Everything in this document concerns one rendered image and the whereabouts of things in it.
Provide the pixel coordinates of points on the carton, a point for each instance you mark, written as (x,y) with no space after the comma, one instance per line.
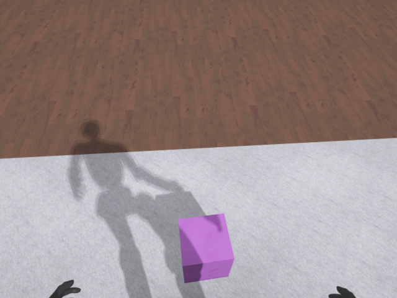
(205,248)

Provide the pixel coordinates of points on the left robot hand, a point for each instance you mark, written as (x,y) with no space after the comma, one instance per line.
(65,289)

